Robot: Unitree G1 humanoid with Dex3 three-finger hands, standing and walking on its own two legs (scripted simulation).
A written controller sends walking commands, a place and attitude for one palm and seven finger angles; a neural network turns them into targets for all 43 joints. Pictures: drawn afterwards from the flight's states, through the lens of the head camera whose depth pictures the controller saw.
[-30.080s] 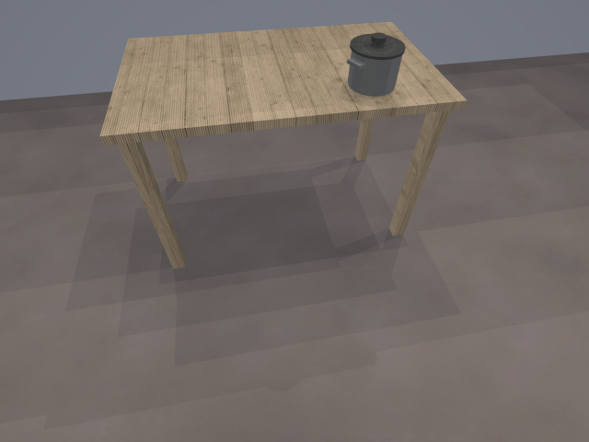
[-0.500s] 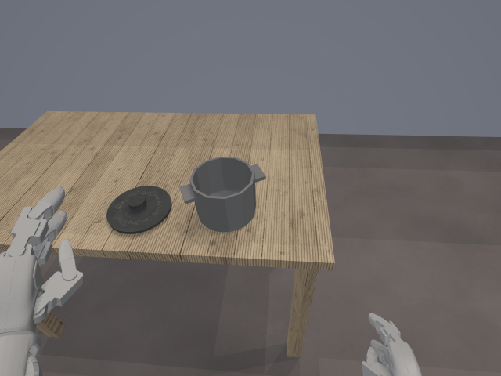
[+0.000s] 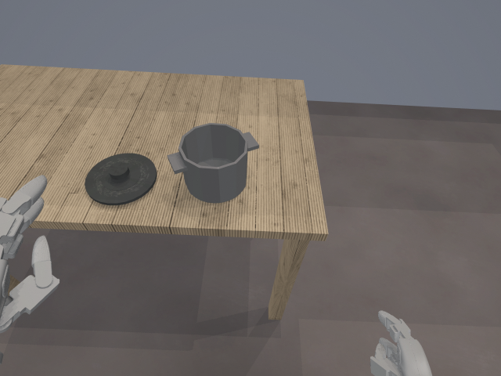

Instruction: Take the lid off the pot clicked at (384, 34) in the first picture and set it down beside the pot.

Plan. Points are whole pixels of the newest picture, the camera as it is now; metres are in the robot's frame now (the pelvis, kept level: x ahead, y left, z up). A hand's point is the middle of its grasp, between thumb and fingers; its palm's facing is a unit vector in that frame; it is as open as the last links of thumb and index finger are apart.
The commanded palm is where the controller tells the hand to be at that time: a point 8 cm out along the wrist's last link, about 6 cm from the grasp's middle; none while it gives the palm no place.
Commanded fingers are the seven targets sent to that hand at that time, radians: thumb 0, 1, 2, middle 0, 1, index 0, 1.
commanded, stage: step back with the hand held close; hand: left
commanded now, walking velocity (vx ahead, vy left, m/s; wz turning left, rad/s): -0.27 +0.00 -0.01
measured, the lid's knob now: (119, 170) +0.53 +0.35 -0.05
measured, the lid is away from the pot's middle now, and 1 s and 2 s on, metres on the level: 0.23 0.23 0.23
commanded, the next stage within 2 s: stop stepping back and stand still in 1.26 s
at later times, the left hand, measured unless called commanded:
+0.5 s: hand (17, 325) +0.14 +0.24 +0.16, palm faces +0.37 -0.79 -0.48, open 7.4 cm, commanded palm +0.07 +0.28 +0.18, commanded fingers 0.00 0.90 0.90 -0.20 -0.30 -0.20 -0.30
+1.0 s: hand out of the picture +0.09 +0.22 +0.17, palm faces +0.33 -0.84 -0.43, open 7.4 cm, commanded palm +0.03 +0.27 +0.18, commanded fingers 0.00 0.90 0.90 -0.20 -0.30 -0.20 -0.30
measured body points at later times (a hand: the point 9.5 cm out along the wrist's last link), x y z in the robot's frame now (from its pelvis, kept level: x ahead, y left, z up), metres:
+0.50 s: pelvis -0.05 +0.00 -0.02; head -0.04 +0.02 +0.43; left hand +0.11 +0.28 +0.19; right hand +0.11 -0.24 -0.09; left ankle +0.01 +0.10 -0.73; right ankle +0.02 -0.14 -0.74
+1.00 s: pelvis -0.11 -0.01 -0.01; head -0.08 +0.02 +0.44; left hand +0.07 +0.27 +0.19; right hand +0.08 -0.23 -0.08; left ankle +0.01 +0.10 -0.73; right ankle -0.12 -0.14 -0.74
